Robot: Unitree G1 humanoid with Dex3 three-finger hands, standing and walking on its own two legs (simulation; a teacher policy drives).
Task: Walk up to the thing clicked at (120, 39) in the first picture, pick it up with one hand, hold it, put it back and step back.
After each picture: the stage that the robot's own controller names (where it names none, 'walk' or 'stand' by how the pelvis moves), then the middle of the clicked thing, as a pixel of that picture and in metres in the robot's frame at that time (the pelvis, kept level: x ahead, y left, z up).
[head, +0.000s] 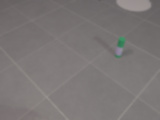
stand; (119, 47) +1.25 -0.36 -0.65
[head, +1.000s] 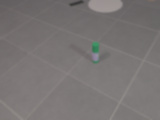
walk; (95, 53) +1.17 +0.01 -0.63
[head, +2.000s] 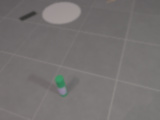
walk; (61, 86) +0.70 +0.27 -0.64
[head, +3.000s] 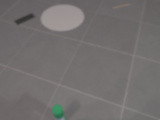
stand; (59, 115) +0.42 +0.21 -0.63
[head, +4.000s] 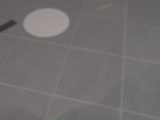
stand; out of the picture +0.33 +0.15 -0.64
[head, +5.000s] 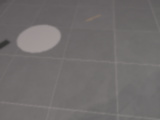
stand; out of the picture +0.32 +0.22 -0.65
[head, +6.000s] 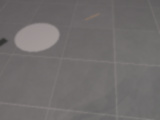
stand; out of the picture +0.30 +0.21 -0.66
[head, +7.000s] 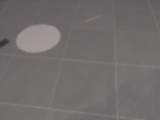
stand; out of the picture +0.30 +0.21 -0.66
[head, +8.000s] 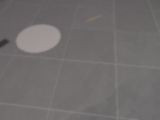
stand; out of the picture +0.30 +0.21 -0.66
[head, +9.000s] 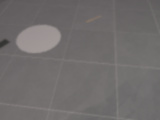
go down; out of the picture +0.30 +0.20 -0.66
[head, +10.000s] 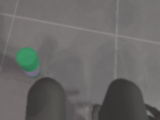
go down; (30, 65) +0.40 +0.22 -0.25
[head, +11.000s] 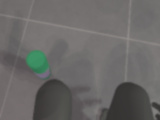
approach; (41, 67) +0.40 +0.21 -0.26
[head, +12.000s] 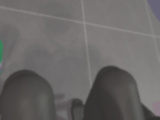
close in; out of the picture +0.39 +0.25 -0.16
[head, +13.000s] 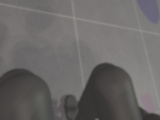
close; out of the picture +0.38 +0.26 -0.16
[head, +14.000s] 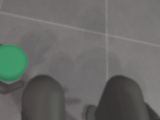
lift; (10, 70) +0.33 +0.24 -0.06
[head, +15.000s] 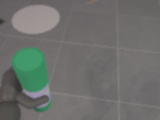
lift; (36, 85) +0.30 +0.16 +0.08
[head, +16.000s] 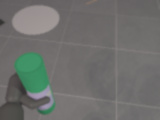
hold; (39, 88) +0.31 +0.16 +0.04
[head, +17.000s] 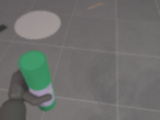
hold; (41, 85) +0.32 +0.16 +0.05
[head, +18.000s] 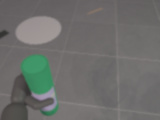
crouch; (43, 89) +0.31 +0.15 +0.05
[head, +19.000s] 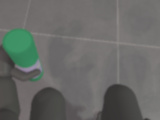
crouch; (28, 60) +0.40 +0.18 -0.04
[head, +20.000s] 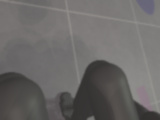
lower; out of the picture +0.40 +0.26 -0.15
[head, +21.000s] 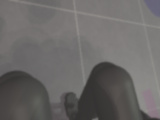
lower; out of the picture +0.38 +0.26 -0.16
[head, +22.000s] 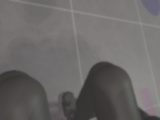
lower; out of the picture +0.38 +0.26 -0.16
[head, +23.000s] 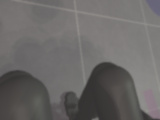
lower; out of the picture +0.37 +0.28 -0.15
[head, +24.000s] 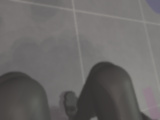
loosen; out of the picture +0.39 +0.27 -0.15
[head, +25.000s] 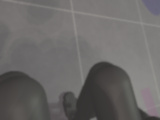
withdraw; out of the picture +0.37 +0.24 -0.16
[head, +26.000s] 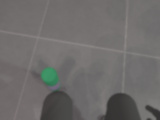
walk; (52, 80) +0.39 +0.18 -0.36
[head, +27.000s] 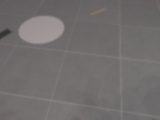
stand; out of the picture +0.32 +0.15 -0.59
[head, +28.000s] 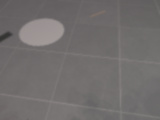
stand; out of the picture +0.33 +0.16 -0.60
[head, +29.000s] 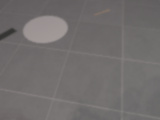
stand; out of the picture +0.33 +0.16 -0.61
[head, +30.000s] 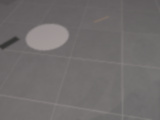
stand; out of the picture +0.34 +0.16 -0.66
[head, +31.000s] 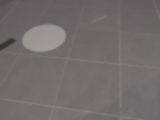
stand; out of the picture +0.31 +0.18 -0.66
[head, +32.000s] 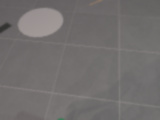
walk; out of the picture +0.33 +0.18 -0.65
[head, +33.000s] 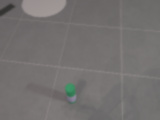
walk; (71, 94) +0.52 +0.12 -0.63
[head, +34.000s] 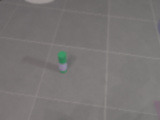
walk; (62, 62) +0.83 +0.17 -0.64
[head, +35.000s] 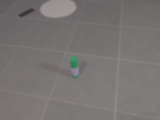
stand; (74, 67) +0.93 +0.16 -0.64
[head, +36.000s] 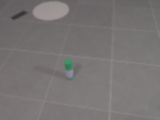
stand; (69, 70) +0.93 +0.17 -0.66
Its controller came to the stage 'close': yes
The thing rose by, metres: 0.69
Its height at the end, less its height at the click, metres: +0.00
